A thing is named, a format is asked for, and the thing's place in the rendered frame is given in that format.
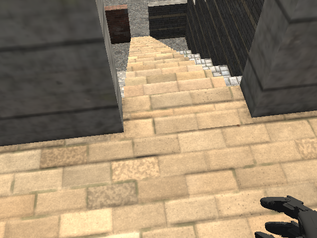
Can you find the right robot hand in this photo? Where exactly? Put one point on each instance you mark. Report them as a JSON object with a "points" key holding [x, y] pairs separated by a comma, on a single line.
{"points": [[294, 208]]}

